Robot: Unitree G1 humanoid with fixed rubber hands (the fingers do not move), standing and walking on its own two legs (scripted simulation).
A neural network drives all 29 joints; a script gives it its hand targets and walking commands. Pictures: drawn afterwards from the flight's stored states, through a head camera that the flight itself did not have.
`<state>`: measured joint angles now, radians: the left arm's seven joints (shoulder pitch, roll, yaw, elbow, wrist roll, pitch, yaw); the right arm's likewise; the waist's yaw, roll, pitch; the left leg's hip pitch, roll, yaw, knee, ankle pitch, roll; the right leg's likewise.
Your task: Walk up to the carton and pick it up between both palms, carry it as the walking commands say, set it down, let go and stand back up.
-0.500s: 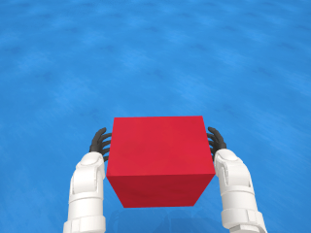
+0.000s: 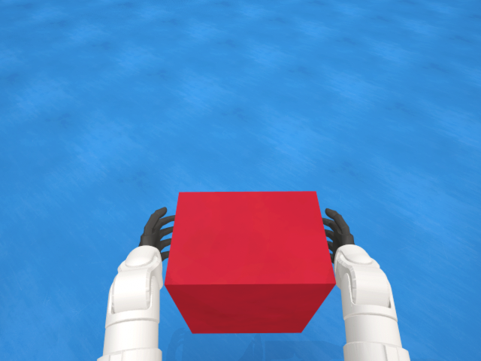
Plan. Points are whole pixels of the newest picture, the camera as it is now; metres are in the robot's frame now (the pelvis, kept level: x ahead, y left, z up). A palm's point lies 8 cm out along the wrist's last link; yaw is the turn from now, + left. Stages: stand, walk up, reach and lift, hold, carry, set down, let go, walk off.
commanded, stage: reach and lift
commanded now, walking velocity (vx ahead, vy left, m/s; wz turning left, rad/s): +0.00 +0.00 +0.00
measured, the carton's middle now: (247, 270) +0.28 +0.00 -0.04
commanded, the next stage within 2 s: hold in 0.34 s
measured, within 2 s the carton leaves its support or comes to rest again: neither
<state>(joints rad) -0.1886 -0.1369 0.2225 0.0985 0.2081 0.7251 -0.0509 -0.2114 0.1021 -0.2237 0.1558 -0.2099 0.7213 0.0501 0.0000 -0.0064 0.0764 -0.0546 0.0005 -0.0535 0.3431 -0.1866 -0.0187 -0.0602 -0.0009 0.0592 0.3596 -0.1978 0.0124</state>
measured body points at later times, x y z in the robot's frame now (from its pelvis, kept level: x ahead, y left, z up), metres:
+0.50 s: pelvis -0.02 +0.00 +0.00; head -0.05 +0.00 +0.45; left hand +0.26 +0.16 +0.03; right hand +0.25 -0.17 +0.03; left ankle +0.01 +0.13 -0.75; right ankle +0.01 -0.13 -0.75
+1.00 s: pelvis -0.01 +0.00 +0.00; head -0.04 +0.00 +0.45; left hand +0.28 +0.16 +0.04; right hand +0.28 -0.17 +0.03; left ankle +0.01 +0.13 -0.75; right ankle +0.01 -0.13 -0.75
